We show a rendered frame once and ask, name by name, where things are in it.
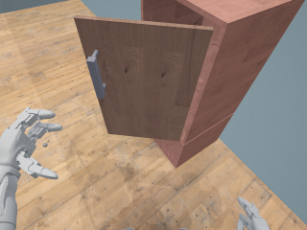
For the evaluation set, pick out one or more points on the handle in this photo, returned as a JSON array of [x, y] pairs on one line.
[[94, 71]]

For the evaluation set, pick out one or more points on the left robot forearm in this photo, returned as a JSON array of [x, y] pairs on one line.
[[8, 187]]

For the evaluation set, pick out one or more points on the robot left hand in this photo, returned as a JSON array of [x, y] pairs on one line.
[[14, 140]]

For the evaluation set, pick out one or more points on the cupboard door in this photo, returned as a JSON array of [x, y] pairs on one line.
[[150, 69]]

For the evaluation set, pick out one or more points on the robot right hand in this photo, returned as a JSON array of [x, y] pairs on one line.
[[253, 221]]

